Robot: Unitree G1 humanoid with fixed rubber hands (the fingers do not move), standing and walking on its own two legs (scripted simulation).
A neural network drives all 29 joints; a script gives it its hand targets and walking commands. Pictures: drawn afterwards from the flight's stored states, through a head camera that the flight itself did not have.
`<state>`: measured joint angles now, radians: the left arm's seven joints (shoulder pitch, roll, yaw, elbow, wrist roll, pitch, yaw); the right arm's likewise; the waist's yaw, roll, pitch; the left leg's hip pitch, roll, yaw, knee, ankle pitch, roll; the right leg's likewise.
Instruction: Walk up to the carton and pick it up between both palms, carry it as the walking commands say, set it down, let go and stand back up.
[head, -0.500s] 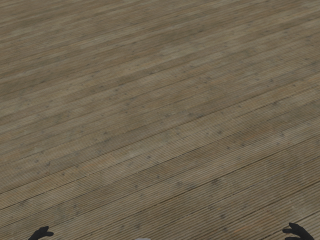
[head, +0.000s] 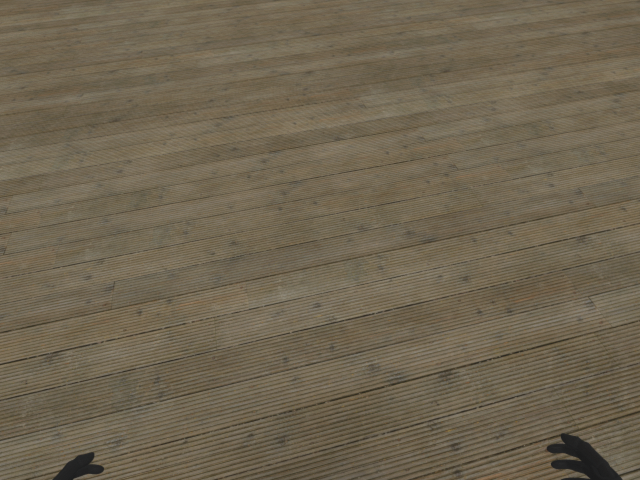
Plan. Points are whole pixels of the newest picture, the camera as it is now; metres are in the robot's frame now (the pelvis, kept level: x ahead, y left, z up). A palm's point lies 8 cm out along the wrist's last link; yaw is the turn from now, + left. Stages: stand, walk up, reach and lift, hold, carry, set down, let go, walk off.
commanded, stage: walk up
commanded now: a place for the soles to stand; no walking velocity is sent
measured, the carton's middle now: out of the picture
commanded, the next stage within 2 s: none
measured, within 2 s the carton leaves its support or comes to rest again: neither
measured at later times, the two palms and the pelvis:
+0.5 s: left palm out of the picture +0.06 +0.41 -0.02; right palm out of the picture +0.16 -0.23 -0.10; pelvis -0.02 +0.06 +0.02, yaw +10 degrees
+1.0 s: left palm out of the picture -0.06 +0.49 -0.05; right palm (408, 429) +0.22 -0.10 -0.09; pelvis -0.03 +0.13 +0.00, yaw +24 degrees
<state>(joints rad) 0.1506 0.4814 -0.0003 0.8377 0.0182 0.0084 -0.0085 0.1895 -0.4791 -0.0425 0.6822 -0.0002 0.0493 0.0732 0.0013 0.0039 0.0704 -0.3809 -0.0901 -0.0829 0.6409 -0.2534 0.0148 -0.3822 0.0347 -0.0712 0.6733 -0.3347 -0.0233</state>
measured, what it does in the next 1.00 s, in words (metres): steps to the left, turning left: left foot, then right foot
